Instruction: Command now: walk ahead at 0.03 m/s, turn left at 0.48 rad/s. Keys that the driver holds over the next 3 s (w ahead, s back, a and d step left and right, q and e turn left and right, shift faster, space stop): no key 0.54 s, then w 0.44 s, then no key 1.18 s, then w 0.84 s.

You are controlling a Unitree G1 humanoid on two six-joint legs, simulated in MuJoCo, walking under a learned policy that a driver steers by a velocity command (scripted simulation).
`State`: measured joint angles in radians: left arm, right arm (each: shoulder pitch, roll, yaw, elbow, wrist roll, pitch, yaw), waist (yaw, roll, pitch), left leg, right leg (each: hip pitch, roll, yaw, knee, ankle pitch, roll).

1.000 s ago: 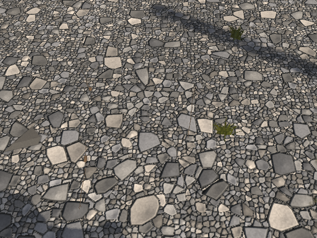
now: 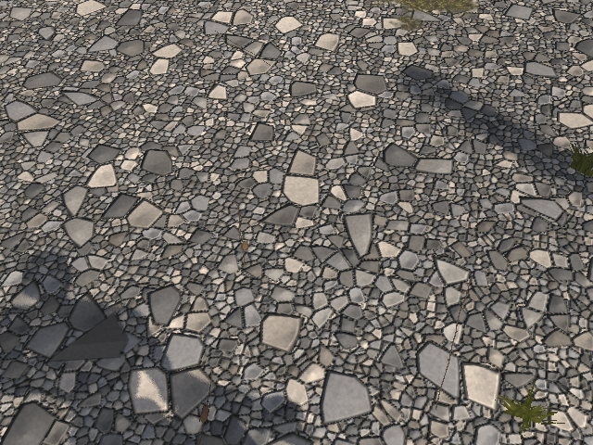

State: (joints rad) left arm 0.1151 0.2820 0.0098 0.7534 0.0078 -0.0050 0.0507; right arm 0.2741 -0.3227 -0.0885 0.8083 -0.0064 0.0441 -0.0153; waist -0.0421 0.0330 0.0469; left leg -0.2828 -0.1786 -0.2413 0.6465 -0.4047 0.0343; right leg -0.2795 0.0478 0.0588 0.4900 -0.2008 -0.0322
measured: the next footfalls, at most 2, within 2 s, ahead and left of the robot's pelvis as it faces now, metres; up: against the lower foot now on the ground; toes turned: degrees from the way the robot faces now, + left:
left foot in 0.38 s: -0.01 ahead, +0.11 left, +0.00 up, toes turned +0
right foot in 0.84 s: +0.11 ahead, -0.10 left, +0.00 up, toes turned +2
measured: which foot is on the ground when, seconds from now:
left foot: up 0.00-0.36, down 0.38-0.86, up 0.88-1.00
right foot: down 0.00-0.60, up 0.62-0.82, down 0.84-1.00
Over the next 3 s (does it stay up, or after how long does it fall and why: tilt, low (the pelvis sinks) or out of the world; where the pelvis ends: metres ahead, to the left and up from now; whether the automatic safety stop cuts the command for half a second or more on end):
stays up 0.63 0.03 -0.02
